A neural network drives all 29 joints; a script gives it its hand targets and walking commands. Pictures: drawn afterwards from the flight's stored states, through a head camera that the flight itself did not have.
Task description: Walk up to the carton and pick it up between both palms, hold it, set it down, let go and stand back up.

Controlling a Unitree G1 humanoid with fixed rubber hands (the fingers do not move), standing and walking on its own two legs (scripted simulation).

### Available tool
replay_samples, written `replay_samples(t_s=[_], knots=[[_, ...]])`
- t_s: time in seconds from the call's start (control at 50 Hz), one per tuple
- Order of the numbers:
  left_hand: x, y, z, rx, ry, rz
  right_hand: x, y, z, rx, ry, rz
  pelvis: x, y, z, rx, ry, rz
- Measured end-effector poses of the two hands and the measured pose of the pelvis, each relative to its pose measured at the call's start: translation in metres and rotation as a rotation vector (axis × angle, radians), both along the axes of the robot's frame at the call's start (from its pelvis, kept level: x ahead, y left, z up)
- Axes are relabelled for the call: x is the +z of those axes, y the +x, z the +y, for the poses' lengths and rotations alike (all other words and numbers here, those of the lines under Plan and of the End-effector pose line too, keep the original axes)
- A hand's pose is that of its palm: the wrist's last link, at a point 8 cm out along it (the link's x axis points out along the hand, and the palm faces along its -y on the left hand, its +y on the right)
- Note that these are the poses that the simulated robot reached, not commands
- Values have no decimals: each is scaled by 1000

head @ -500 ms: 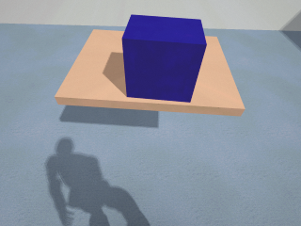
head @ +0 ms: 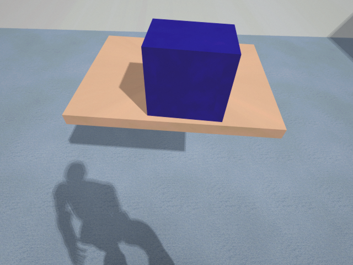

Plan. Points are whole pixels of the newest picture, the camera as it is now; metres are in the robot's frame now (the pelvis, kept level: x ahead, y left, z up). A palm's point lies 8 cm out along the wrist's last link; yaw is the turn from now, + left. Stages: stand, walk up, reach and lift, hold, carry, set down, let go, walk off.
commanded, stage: stand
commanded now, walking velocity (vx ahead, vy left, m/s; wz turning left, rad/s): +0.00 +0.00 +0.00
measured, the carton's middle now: (188, 72) +0.73 -0.04 +0.04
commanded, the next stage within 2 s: walk up in 0.16 s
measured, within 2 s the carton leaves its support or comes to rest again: neither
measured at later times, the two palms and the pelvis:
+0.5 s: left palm out of the picture -0.01 +0.20 -0.14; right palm out of the picture -0.03 -0.22 -0.14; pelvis +0.02 -0.01 +0.00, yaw -1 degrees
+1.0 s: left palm out of the picture +0.05 +0.10 -0.13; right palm (276, 220) +0.27 -0.28 -0.13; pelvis +0.16 -0.07 +0.00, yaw +3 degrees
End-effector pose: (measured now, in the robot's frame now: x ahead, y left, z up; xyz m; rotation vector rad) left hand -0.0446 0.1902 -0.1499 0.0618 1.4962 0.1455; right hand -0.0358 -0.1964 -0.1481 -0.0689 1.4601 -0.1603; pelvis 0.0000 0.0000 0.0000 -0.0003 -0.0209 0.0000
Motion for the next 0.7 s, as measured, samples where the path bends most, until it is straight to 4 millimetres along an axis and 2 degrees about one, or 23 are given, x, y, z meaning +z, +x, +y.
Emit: replay_samples(t_s=[0.28,0.42,0.5,0.6,0.66,0.7], knots=[[0,4,-2,2,1,-1,0,4,-2,3,1,4,0,4,-2,2,-1,-1],[1,9,4,-3,5,-25,0,6,-4,-10,6,-28,-2,9,-4,-2,1,1],[6,36,8,-73,28,-68,4,3,-20,-66,-20,-61,-1,19,-15,-22,4,-3],[16,96,-2,-105,70,-219,1,0,-47,-76,-15,-13,-4,37,-38,-21,15,-8],[13,119,-15,-88,104,-295,-11,13,-70,-51,-3,7,-15,53,-56,-8,16,-17],[13,122,-25,-39,112,-309,-12,35,-85,-4,-3,2,-16,63,-64,23,13,-23]])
